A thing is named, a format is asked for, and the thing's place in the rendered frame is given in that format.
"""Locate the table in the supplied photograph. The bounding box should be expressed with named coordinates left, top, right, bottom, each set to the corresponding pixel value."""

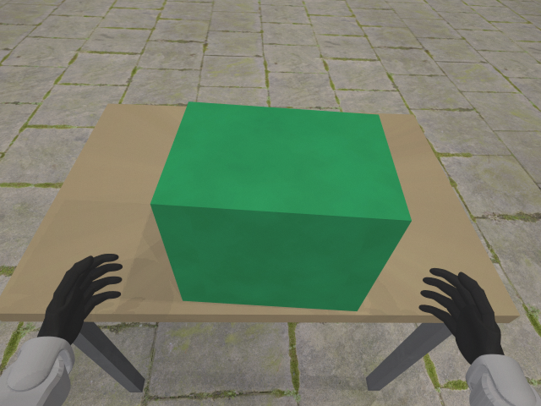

left=0, top=103, right=520, bottom=392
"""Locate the robot right hand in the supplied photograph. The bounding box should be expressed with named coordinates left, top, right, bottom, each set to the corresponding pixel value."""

left=419, top=268, right=504, bottom=365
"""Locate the robot left hand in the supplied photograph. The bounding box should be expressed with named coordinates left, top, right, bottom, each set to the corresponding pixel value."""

left=37, top=254, right=123, bottom=345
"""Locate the carton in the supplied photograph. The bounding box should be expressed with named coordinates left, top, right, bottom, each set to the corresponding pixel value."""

left=150, top=101, right=412, bottom=311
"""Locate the robot left forearm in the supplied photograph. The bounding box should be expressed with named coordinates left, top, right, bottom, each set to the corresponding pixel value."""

left=0, top=337, right=75, bottom=406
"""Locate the robot right forearm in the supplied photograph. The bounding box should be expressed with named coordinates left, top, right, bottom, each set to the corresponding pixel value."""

left=466, top=354, right=541, bottom=406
